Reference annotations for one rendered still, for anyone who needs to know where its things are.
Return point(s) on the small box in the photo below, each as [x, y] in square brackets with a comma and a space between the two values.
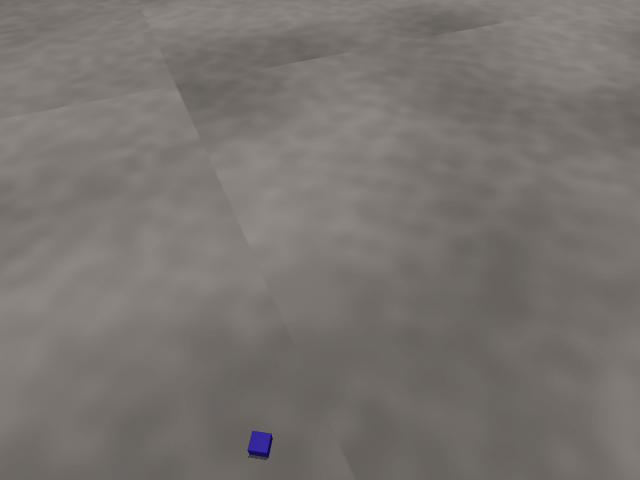
[260, 444]

